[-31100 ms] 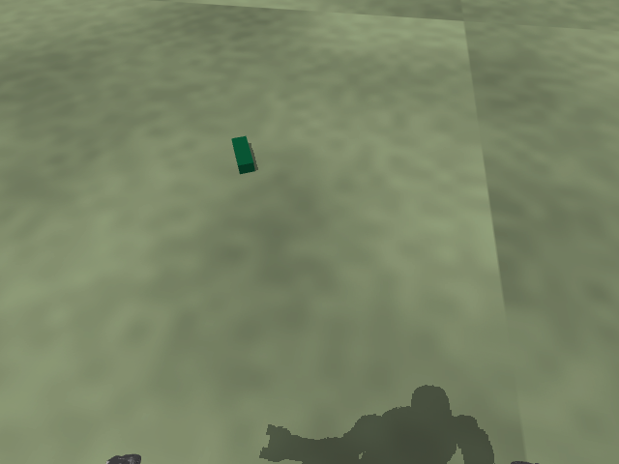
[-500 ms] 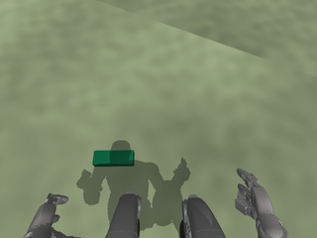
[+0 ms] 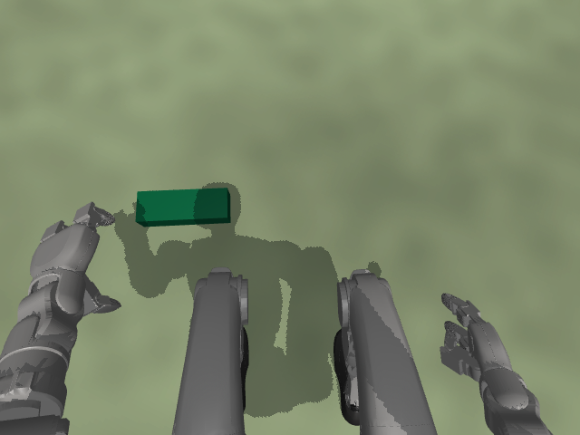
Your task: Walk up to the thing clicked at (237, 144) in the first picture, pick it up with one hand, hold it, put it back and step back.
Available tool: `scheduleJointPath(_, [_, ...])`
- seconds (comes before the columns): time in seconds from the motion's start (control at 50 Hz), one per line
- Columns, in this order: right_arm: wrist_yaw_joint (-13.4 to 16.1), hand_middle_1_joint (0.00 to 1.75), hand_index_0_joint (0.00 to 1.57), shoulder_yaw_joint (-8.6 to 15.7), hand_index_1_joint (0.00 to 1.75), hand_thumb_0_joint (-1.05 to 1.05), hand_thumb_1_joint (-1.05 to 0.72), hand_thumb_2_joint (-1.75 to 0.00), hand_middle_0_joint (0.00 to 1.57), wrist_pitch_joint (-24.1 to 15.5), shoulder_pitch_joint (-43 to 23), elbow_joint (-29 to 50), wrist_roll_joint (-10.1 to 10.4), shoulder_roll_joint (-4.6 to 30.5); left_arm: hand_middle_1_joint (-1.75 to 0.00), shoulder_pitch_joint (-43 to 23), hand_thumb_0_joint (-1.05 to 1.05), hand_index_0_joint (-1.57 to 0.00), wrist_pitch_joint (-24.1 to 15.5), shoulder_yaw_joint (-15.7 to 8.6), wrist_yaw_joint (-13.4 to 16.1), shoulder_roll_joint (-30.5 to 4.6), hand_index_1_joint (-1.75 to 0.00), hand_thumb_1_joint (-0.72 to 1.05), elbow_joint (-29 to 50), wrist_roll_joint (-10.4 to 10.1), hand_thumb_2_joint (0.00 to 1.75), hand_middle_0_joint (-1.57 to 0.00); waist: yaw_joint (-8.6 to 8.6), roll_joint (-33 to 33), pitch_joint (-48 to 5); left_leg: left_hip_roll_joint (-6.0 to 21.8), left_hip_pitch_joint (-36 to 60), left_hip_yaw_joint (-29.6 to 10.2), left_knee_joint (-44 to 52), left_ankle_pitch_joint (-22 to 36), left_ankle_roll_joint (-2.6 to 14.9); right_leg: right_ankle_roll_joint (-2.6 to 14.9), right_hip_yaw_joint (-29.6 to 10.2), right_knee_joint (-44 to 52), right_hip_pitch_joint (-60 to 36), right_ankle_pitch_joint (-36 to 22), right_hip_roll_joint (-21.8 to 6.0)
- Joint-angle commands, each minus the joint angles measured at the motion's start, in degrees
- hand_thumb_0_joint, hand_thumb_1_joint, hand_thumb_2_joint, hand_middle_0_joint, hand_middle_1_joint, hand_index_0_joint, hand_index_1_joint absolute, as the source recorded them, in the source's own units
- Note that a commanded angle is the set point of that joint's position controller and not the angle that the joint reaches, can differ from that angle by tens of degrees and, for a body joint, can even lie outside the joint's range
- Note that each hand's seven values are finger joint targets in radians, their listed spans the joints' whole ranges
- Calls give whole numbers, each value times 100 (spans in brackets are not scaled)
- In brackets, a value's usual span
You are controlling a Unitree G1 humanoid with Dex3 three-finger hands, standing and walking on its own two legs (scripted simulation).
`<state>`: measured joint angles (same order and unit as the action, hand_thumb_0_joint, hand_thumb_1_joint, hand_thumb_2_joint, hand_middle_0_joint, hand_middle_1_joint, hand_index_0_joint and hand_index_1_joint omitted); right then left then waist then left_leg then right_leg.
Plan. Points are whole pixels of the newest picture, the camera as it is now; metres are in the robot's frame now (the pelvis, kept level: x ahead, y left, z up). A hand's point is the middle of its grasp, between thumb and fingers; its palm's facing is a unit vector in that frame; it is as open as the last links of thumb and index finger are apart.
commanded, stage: rise first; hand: left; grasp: from above
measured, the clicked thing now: (185, 207) +0.49 +0.27 -0.45
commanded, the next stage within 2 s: none
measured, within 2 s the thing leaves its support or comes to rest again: neither
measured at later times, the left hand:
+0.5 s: hand (125, 234) +0.38 +0.33 -0.25, palm faces -0.46 -0.08 -0.88, open 14.2 cm
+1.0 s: hand (139, 221) +0.42 +0.33 -0.30, palm faces -0.45 -0.03 -0.89, open 14.1 cm
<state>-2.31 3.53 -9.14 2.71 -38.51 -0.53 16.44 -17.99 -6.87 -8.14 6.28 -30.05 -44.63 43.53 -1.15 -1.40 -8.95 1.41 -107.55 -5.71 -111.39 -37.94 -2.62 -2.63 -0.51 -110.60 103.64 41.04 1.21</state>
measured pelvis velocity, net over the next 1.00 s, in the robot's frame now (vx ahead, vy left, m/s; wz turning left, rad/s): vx -0.02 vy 0.02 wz -0.10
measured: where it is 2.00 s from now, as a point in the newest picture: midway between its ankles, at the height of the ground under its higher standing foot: (292, 390)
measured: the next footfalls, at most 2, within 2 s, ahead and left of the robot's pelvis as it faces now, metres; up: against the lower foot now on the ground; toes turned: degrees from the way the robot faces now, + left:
none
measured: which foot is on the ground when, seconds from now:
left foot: down 0.00-1.00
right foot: down 0.00-1.00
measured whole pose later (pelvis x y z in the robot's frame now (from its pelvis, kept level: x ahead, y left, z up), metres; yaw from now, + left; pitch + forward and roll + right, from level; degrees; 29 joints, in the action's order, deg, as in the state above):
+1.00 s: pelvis -0.02 +0.02 -0.14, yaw -6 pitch +33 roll -9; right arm -7.1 -1.6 -1.1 5.2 -43.7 -7.8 14.3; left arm -47.8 -17.6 -8.3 21.9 -45.2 -77.5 74.5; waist -9.2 1.9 -3.7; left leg 0.0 -132.8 -10.3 -137.5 -38.4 -1.5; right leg -3.1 1.6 -133.2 125.6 41.7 3.5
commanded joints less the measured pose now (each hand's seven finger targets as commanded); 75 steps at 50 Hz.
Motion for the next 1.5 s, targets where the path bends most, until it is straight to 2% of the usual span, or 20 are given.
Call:
scheduleJointPath(0.0, [-36,30,20,415,30,0,-90,-90,20,-14,863,276,-59,1006,-106,-1368,0,-7,-345,-603,163,-2008,-107,-58,224,467,104,-7,28,19,-3593,-88,1849,500,534,1287,421,321,362,1011,-1501,-1498,113])
scheduleJointPath(0.1, [-66,30,20,389,30,0,-87,-89,20,147,998,129,-133,1041,-105,-2238,0,-5,-773,-569,220,-2355,-106,-55,-30,946,105,-5,-10,-24,-3683,-89,1374,554,142,752,419,330,386,743,-1161,-909,152])
scheduleJointPath(0.14, [-73,30,20,381,30,0,-87,-89,20,211,1063,50,-170,1078,-105,-2558,0,-4,-913,-574,286,-2515,-105,-54,-220,1119,104,-5,-77,-231,-3525,-90,1233,546,5,548,415,342,440,615,-831,-698,173])
scheduleJointPath(0.18, [-100,30,20,339,30,0,-88,-90,20,293,1053,5,-213,1082,-104,-2670,0,-5,-1018,-686,395,-2739,-104,-55,-380,1272,105,-5,-31,-328,-3406,-105,1091,520,-49,305,405,378,515,455,-588,-391,193])
scheduleJointPath(0.2, [-115,30,20,332,30,0,-88,-90,20,340,1035,9,-234,1096,-103,-2799,0,-4,-1069,-609,446,-2719,-103,-55,-466,1367,105,-5,-72,-421,-3335,-111,1011,506,-91,148,404,392,538,396,-407,-226,206])
scheduleJointPath(0.32, [-172,30,20,219,30,0,-89,-90,20,619,1142,-131,-336,1142,-100,-3299,0,-4,-1159,-620,889,-2954,-101,-56,-950,1952,105,-5,-133,-873,-3336,-139,1145,404,-237,235,364,468,771,-111,150,-410,230])
scheduleJointPath(0.36, [-201,30,20,194,30,0,-89,-90,20,690,1188,-157,-367,1163,-98,-3462,0,-4,-1137,-465,998,-2814,-99,-57,-1158,2109,105,-5,-293,-974,-3235,-146,1151,340,-305,342,350,485,834,-270,377,-564,223])
scheduleJointPath(0.4, [-217,30,20,183,30,0,-89,-90,20,742,1184,-199,-398,1194,-98,-3553,0,-4,-1108,-401,1101,-2844,-99,-57,-1391,2271,105,-5,-317,-1015,-3097,-145,1119,313,-348,345,348,495,863,-353,562,-598,213])
scheduleJointPath(0.5, [-278,30,20,159,30,0,-89,-90,20,800,1188,-250,-487,1230,-98,-3881,0,-5,-1109,-237,1243,-2841,-99,-55,-1709,2549,103,-5,-418,-1187,-3076,-140,1098,285,-536,373,332,493,886,-549,813,-663,196])
scheduleJointPath(0.58, [-310,30,20,101,30,0,-89,-90,20,836,1250,-291,-546,1209,-99,-4079,0,-6,-1144,-287,1360,-3039,-99,-55,-1906,2768,102,-6,-487,-1090,-3189,-184,976,349,-780,672,377,465,870,-576,656,-934,228])
scheduleJointPath(0.7, [-363,30,20,65,30,0,-89,-90,20,826,1263,-343,-661,1235,-100,-4335,0,-6,-1216,-213,1537,-2963,-100,-54,-2265,2902,101,-5,-660,-1230,-3186,-143,991,243,-918,688,352,450,949,-807,899,-976,241])
scheduleJointPath(0.84, [-404,30,20,-11,30,0,-90,-90,20,792,1233,-357,-723,1256,-103,-4579,0,-6,-1134,-226,1730,-3049,-102,-54,-2438,3005,100,-5,-697,-1613,-3116,-100,1064,193,-931,637,313,456,999,-986,1158,-970,237])
scheduleJointPath(0.92, [-431,30,20,-38,30,0,-90,-90,20,786,1298,-388,-744,1254,-102,-4598,0,-6,-1036,-333,1834,-3121,-102,-55,-2481,2997,101,-6,-697,-1607,-3305,-101,1107,209,-1023,872,316,461,996,-1029,1054,-1187,252])
scheduleJointPath(1.0, [-451,30,20,-59,30,0,-90,-90,20,781,1338,-397,-762,1251,-103,-4565,0,-6,-967,-282,1824,-3046,-103,-54,-2623,2945,100,-5,-782,-1522,-3250,-79,1049,174,-1120,1027,327,442,1012,-1084,1025,-1339,270])
scheduleJointPath(1.06, [-457,30,20,-110,30,0,-90,-90,20,786,1321,-375,-764,1196,-103,-4612,0,-6,-972,-316,1821,-3213,-102,-55,-2656,2940,100,-6,-746,-1445,-3216,-97,754,241,-1220,969,366,435,977,-1016,860,-1337,297])
scheduleJointPath(1.18, [-478,30,20,-154,30,0,-90,-90,20,776,1315,-365,-812,1260,-105,-4588,0,-7,-1024,-371,1783,-3282,-103,-54,-2898,2894,100,-6,-848,-1264,-2997,-84,534,196,-1301,784,386,417,1024,-1038,903,-1187,310])
scheduleJointPath(1.2, [-478,30,20,-169,30,0,-90,-90,20,776,1309,-368,-825,1274,-99,-4628,0,-3,-1057,-432,1795,-3348,-102,-61,-2841,2893,108,-6,-820,-1384,-3044,-95,544,212,-1308,770,372,420,1020,-1070,892,-1160,299])
scheduleJointPath(1.26, [-490,30,20,-211,30,0,-90,-90,20,787,1331,-350,-865,1272,-102,-4688,0,-5,-1095,-500,1816,-3438,-102,-57,-2713,2897,103,-6,-822,-1497,-3175,-96,602,235,-1352,872,362,417,1027,-1095,784,-1250,311])
scheduleJointPath(1.34, [-510,30,20,-246,30,0,-90,-90,20,812,1393,-397,-890,1293,-101,-4615,0,-5,-1113,-514,1840,-3466,-102,-58,-2804,2934,104,-6,-883,-1476,-3223,-101,654,228,-1457,1130,372,400,1029,-1175,687,-1498,313])
scheduleJointPath(1.48, [-509,30,20,-285,30,0,-90,-90,20,840,1283,-419,-946,1309,-103,-4661,0,-6,-1147,-515,1920,-3539,-103,-56,-2979,2924,102,-6,-898,-1411,-3035,-96,422,223,-1513,870,385,401,1037,-1140,812,-1294,341])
